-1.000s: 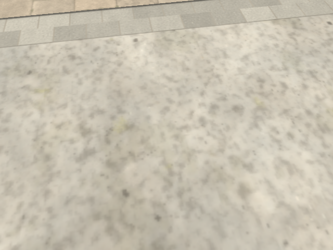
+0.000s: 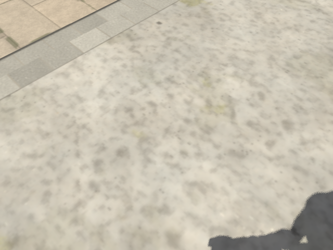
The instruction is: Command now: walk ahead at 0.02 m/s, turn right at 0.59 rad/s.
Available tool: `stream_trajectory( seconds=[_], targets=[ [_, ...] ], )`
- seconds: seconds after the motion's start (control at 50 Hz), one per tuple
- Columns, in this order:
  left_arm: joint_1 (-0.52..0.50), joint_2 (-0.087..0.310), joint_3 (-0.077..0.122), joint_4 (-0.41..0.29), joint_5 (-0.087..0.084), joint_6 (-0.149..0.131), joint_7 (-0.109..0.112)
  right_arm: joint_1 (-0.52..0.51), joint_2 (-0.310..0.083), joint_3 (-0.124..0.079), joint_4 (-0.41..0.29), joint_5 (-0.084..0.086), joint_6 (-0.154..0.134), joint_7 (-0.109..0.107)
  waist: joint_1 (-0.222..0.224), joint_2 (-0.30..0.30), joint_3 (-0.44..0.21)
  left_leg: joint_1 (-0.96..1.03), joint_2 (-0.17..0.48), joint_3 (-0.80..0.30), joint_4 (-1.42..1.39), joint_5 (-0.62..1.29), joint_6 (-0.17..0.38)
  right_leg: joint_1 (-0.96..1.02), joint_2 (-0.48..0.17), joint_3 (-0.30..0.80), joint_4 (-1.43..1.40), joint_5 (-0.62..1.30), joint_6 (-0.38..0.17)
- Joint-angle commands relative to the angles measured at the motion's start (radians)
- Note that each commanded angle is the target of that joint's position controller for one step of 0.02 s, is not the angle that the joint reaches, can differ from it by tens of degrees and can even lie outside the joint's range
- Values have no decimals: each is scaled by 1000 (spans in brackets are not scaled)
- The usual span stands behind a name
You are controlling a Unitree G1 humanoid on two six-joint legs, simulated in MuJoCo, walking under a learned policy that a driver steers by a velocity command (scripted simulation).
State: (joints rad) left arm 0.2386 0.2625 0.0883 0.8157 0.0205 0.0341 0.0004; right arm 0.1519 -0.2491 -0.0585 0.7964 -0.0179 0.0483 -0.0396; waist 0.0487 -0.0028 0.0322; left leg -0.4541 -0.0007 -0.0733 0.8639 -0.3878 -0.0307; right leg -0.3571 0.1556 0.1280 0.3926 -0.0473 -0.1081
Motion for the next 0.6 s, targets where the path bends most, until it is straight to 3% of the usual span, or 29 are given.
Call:
stream_trajectory(
  seconds=[0.02,0.08,0.12,0.14,0.16,0.18,0.2,0.22,0.26,0.28,0.32,0.36,0.44,0.48,0.52,0.54,0.56,0.58,0.6],
  targets=[
    [12,154,39,-56,4,-4,-1,18,-80,-13,-67,10,-20,-6,-9,-111,-89,0,-35,5,-73,-35,23,141,-275,390,-160,-278,-100],
    [-17,152,40,-62,1,4,-9,95,-85,-9,-58,25,-30,-10,-40,-131,-90,163,-79,16,-256,-44,62,82,-249,418,-168,-248,-66],
    [-53,137,37,-70,-16,7,-7,200,-100,-12,-33,19,-40,-23,-97,-117,-82,350,-64,28,-526,78,89,-11,-183,373,-143,-330,10],
    [-15,89,25,-73,-28,5,-1,180,-174,-28,-47,6,-44,-32,-67,29,-83,409,106,-145,-651,-14,128,-96,-97,273,19,-452,69],
    [10,67,22,-82,-32,-2,6,81,-256,-41,-101,-6,-42,-30,-43,214,-77,373,374,-451,-728,-80,228,-215,70,38,310,-478,102],
    [-29,153,41,-73,14,-10,8,34,-226,-37,-99,-22,-41,-21,-40,128,-9,203,391,-423,-698,63,292,-207,4,21,501,-465,113],
    [-7,147,42,-62,18,-12,0,-7,-158,-17,-106,-15,-47,-15,0,81,-7,154,321,-327,-660,204,274,-138,-7,45,598,-407,109],
    [31,131,37,-41,16,-7,-6,-44,-123,-7,-107,-8,-53,-7,27,74,-8,157,247,-218,-627,304,237,-120,-6,39,666,-353,111],
    [66,118,29,-20,13,6,-15,-32,-116,-3,-114,-4,-57,-1,14,140,-33,235,188,-122,-583,476,221,-142,-1,12,743,-343,127],
    [46,112,23,-23,9,10,-17,4,-115,-2,-105,-3,-58,3,-7,136,-36,279,184,-107,-564,549,227,-155,-7,4,721,-353,138],
    [-13,92,6,-36,10,12,-20,115,-132,-9,-68,-8,-61,10,-66,149,-44,403,189,-140,-595,311,232,-214,-35,-10,610,-343,144],
    [-72,87,-6,-44,14,8,-28,181,-149,-17,-34,-9,-62,16,-109,175,-9,453,199,-195,-649,53,237,-234,-54,-24,497,-348,142],
    [-146,70,-28,-51,10,-18,-34,218,-182,-35,4,-12,-69,30,-129,174,29,405,209,-190,-670,10,248,-95,-96,-136,265,-412,119],
    [-128,62,-34,-41,2,-34,-29,219,-189,-42,19,-12,-68,41,-110,171,34,338,207,-177,-656,35,247,35,-86,-168,131,-394,85],
    [-12,46,-38,7,4,-55,-16,181,-174,-42,26,6,-67,44,-31,120,23,192,170,-127,-573,71,214,292,-76,-192,-86,-198,41],
    [75,77,-30,39,8,-69,-5,162,-134,-32,17,8,-74,42,7,65,-21,55,142,-86,-491,42,181,489,-132,-119,-90,-195,26],
    [194,148,-17,59,25,-82,8,113,-49,-7,-21,5,-82,46,66,-120,-77,-109,55,32,-233,-75,137,646,-357,161,-194,-436,-6],
    [247,267,14,76,7,-82,10,34,-60,-6,-74,1,-91,45,93,-258,6,-327,-39,144,-73,-173,117,599,-540,470,-283,-559,-120],
    [212,213,5,80,10,-82,7,5,-144,-28,-70,-14,-88,45,69,-118,94,-358,38,73,53,-134,123,525,-535,428,-264,-530,-162]
  ],
)
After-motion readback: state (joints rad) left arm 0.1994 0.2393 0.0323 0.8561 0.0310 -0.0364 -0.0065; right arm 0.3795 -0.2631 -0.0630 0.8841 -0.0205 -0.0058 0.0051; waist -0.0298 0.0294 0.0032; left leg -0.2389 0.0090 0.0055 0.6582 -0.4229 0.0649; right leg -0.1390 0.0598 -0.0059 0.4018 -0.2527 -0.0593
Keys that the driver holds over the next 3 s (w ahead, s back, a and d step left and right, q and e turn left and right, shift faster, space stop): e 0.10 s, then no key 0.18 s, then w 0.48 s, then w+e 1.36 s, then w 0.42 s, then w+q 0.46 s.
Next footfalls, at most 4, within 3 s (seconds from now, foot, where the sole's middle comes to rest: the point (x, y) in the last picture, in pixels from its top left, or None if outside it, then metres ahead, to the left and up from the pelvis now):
0.14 left None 0.04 0.13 -0.77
0.54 right None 0.02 -0.08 -0.77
0.96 left None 0.38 0.07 -0.77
1.52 right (242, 227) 0.56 -0.23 -0.77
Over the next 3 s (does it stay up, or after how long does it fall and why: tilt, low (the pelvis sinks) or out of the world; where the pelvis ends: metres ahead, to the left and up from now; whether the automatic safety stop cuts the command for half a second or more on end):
stays up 0.99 -0.68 0.00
